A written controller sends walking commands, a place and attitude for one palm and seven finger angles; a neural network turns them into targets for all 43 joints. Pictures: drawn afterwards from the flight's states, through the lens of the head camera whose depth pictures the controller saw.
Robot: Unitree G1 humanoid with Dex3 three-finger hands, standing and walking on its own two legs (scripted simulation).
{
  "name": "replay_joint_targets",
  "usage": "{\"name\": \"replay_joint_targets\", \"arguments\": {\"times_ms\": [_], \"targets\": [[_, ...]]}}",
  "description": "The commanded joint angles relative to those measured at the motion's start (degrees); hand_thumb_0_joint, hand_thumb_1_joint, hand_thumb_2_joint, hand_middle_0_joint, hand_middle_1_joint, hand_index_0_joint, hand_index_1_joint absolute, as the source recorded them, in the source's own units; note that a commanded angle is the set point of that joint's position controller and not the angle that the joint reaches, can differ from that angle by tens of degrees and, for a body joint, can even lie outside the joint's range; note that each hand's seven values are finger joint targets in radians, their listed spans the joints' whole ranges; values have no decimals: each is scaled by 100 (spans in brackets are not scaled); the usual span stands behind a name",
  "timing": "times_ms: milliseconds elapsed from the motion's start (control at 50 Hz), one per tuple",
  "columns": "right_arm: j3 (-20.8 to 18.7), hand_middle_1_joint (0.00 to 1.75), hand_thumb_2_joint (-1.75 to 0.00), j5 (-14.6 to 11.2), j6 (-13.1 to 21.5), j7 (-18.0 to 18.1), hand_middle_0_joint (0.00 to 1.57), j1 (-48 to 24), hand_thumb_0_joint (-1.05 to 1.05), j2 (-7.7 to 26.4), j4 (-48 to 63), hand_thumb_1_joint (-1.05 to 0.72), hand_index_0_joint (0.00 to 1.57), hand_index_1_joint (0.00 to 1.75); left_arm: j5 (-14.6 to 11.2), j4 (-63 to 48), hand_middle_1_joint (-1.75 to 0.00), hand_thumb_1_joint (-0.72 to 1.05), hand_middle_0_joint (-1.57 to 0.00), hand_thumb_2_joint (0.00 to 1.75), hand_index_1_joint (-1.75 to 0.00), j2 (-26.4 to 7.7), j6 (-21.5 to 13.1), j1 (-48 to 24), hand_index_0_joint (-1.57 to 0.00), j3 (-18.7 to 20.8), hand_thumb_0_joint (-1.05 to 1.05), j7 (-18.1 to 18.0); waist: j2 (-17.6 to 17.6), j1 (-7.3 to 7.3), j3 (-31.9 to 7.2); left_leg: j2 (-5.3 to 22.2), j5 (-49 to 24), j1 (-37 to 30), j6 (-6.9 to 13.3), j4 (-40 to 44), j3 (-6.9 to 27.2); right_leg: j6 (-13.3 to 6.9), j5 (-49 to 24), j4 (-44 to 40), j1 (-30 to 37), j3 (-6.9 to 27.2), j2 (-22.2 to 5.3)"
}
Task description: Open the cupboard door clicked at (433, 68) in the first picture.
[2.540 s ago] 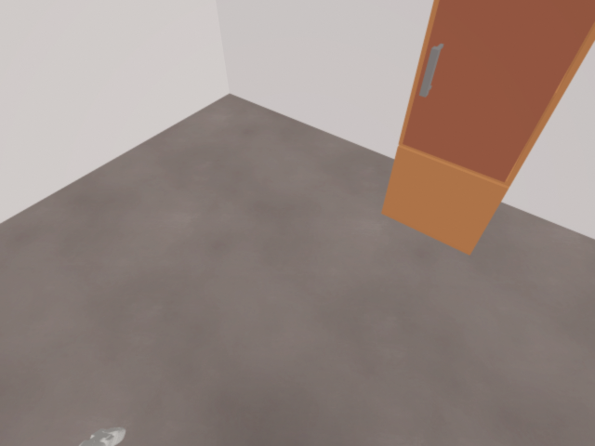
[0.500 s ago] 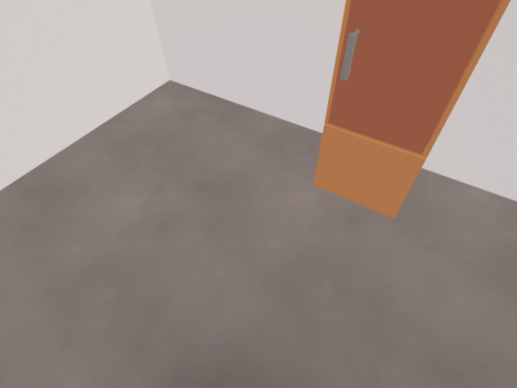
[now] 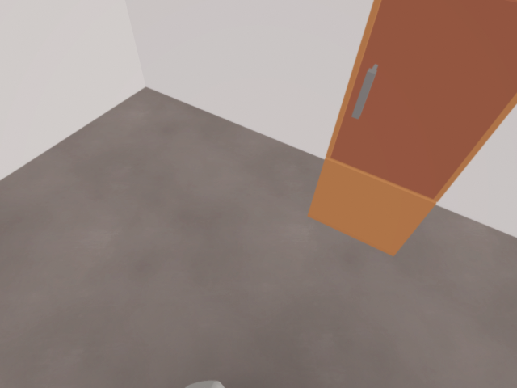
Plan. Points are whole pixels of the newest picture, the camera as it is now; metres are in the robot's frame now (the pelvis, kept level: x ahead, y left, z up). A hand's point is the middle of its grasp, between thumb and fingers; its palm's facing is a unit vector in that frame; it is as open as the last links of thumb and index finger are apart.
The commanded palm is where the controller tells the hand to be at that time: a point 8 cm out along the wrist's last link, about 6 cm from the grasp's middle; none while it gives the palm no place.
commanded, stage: turn to face it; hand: left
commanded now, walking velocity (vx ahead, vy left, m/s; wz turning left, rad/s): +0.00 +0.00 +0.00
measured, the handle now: (365, 91) +0.92 -0.23 -0.02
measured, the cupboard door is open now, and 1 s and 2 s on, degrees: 0 0 0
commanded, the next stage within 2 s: take the last steps up to it in 0.74 s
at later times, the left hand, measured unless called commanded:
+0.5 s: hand (196, 319) +0.26 +0.14 -0.16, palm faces -0.24 -0.95 -0.18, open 7.4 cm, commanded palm none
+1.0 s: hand (174, 286) +0.32 +0.20 -0.17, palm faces -0.32 -0.93 -0.18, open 7.4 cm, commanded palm none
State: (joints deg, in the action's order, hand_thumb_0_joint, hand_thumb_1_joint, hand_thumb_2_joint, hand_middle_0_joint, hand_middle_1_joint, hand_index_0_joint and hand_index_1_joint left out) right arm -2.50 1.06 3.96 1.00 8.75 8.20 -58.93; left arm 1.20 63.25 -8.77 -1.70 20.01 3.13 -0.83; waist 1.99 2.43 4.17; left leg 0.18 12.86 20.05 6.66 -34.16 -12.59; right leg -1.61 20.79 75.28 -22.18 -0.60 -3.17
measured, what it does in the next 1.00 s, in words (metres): walks ahead, turning right: right foot, then left foot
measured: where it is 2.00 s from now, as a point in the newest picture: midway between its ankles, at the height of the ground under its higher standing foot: (302, 356)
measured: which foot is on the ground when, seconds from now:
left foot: down 0.00-0.54, up 0.56-0.84, down 0.86-1.00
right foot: up 0.00-0.50, down 0.52-0.88, up 0.90-1.00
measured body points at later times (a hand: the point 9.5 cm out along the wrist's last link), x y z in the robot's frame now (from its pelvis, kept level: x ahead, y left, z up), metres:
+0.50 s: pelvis +0.13 +0.00 +0.00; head +0.17 -0.02 +0.45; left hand +0.27 +0.19 -0.15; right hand +0.03 -0.20 -0.15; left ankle +0.08 +0.05 -0.72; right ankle +0.12 -0.12 -0.71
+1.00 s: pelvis +0.20 +0.04 +0.01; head +0.22 +0.06 +0.46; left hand +0.34 +0.25 -0.15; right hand +0.17 -0.21 -0.12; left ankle +0.24 +0.12 -0.72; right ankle +0.10 -0.09 -0.64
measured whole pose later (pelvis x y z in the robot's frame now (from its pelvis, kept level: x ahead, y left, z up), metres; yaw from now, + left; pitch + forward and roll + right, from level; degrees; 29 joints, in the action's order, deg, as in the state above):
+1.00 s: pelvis +0.20 +0.04 +0.01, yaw -23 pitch +0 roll -3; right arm -1.3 2.0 0.9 1.7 12.7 8.3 -55.0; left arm 1.9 57.0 -13.5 3.6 13.2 5.6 0.5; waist 1.9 0.3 1.0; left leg 4.8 16.5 15.7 1.4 -32.0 -7.4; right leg 1.4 24.1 62.1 -25.2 0.1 -0.4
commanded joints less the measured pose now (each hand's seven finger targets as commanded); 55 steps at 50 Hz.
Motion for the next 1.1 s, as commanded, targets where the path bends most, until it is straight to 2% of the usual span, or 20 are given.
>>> {"name": "replay_joint_targets", "arguments": {"times_ms": [0,160,340,420,460,480,500,520,540,560,640,760,800,820,840,860,880,920,980,1080], "targets": [[-31,30,-90,0,136,23,20,664,0,487,9,-90,20,30,86,-120,-30,90,-20,90,-30,6,179,926,-20,42,0,65,-539,68,-52,1702,-265,196,-19,2367,1310,120,-581,-196,-462,175,-356],[-89,30,-90,-44,79,128,20,1028,0,690,47,-90,20,30,44,-711,-30,90,-20,90,-30,-275,404,-182,-20,240,0,136,-560,-97,-66,1820,-2243,-1025,-141,2052,640,466,-1205,-935,-1527,46,-411],[-162,30,-90,50,-117,151,20,1624,0,756,-136,-90,20,30,35,-1127,-30,90,-20,90,-30,-237,396,-1280,-20,167,0,143,-845,-563,-142,1991,-3496,-2052,92,1321,184,350,-344,-2735,-1120,-574,-188],[-207,30,-90,45,-204,127,20,1640,0,876,-145,-90,20,30,50,-1202,-30,90,-20,90,-30,-276,318,-1218,-20,135,0,108,-990,-513,-419,2113,-4291,-2321,24,768,8,168,51,-3403,-551,-780,80],[-232,30,-90,-11,-225,88,20,1544,0,948,-74,-90,20,30,66,-1126,-30,90,-20,90,-30,-458,221,-691,-20,163,0,76,-823,-200,-743,2004,-4534,-2089,-243,-163,-194,75,-669,-4364,398,-795,177],[-226,30,-90,-69,-235,47,20,1482,0,937,17,-90,20,30,90,-966,-30,90,-20,90,-30,-722,131,-138,-20,223,0,42,-374,67,-1147,1825,-3762,-1216,-521,-1282,-344,-122,-2200,-4904,1698,-311,-204],[-160,30,-90,-104,-239,14,20,1289,0,586,296,-90,20,30,100,-808,-30,90,-20,90,-30,-1329,48,426,-20,341,0,-49,1105,261,-1545,908,191,765,-941,-2873,-493,-857,-5599,-4843,3251,1761,-1716],[-124,30,-90,-104,-283,75,20,926,0,567,432,-90,20,30,-50,-654,-30,90,-20,90,-30,-1506,79,620,-20,347,0,-98,967,309,-1660,475,2440,1236,-1031,-3764,339,-1465,-7272,-4717,3304,1860,-2176],[-120,30,-90,-93,-333,115,20,695,0,540,481,-90,20,30,-50,-718,-30,90,-20,90,-30,-1294,115,344,-20,323,0,-161,452,231,-1281,687,2186,1483,-990,-3920,857,-1489,-6743,-4761,3032,1438,-2066],[-81,30,-90,-55,-359,77,20,545,0,426,496,-90,20,30,-20,-812,-30,90,-20,90,-30,-1191,109,92,-20,314,0,-184,556,190,-1064,792,1831,1597,-1003,-3817,971,-1272,-5973,-4897,2644,1313,-1746],[-134,30,-90,-9,-542,55,20,884,0,416,308,-90,20,30,36,-1059,-30,90,-20,90,-30,-1006,125,-927,-20,227,0,-148,304,-409,-462,707,1185,738,-1108,-2916,996,-821,-3993,-5405,947,597,-1175],[-124,30,-90,-41,-477,43,20,682,0,473,504,-90,20,30,77,-1112,-30,90,-20,90,-30,-1229,223,-909,-20,326,0,-56,943,-314,-412,360,849,83,-1094,-1059,672,-717,-2814,-5192,652,759,-869],[-134,30,-90,-42,-414,66,20,935,0,553,466,-90,20,30,33,-1133,-30,90,-20,90,-30,-1215,269,-1010,-20,335,0,-43,861,-453,-549,279,163,-625,-1065,-13,599,-491,-2451,-4845,487,769,-728],[-145,30,-90,-37,-351,68,20,1154,0,719,375,-90,20,30,-8,-1139,-30,90,-20,90,-30,-1046,300,-952,-20,296,0,-41,317,-516,-695,421,-417,-1264,-1024,773,758,-276,-2043,-4406,253,635,-532],[-215,30,-90,25,-272,72,20,1372,0,1188,376,-90,20,30,-55,-1187,-30,90,-20,90,-30,-654,330,-701,-20,227,0,-17,-1273,-528,-959,1508,-838,-1794,-746,1397,2074,86,-194,-3448,-336,201,89],[-290,30,-90,87,-290,82,20,1444,0,1670,431,-90,20,30,-48,-1270,-30,90,-20,90,-30,-478,355,-653,-20,173,0,15,-2302,-574,-762,2615,-654,-1542,-212,1941,3317,336,1588,-2146,-907,-163,494],[-268,30,-90,137,-323,103,20,1309,0,1667,482,-90,20,30,31,-1311,-30,90,-20,90,-30,-699,379,-899,-20,219,0,40,-1589,-652,-451,2835,560,-978,59,2215,3591,265,1412,-1336,-973,326,279],[-156,30,-90,127,-250,135,20,837,0,1239,584,-90,20,30,103,-1147,-30,90,-20,90,-30,-844,377,-903,-20,317,0,145,-1238,-423,80,2256,1556,-544,-228,2478,2952,258,441,-750,-1230,403,96],[-112,30,-90,88,-126,123,20,847,0,1035,527,-90,20,30,96,-950,-30,90,-20,90,-30,-706,313,-586,-20,268,0,264,-1059,-324,-73,1784,1025,-896,-393,2419,1996,343,-402,-607,-1255,209,52],[-159,30,-90,52,-23,159,20,1634,0,968,189,-90,20,30,96,-896,-30,90,-20,90,-30,-593,311,-688,-20,209,0,290,-839,-495,-287,1944,-205,-1824,-277,2285,1672,423,-687,-1007,-1602,185,-57]]}}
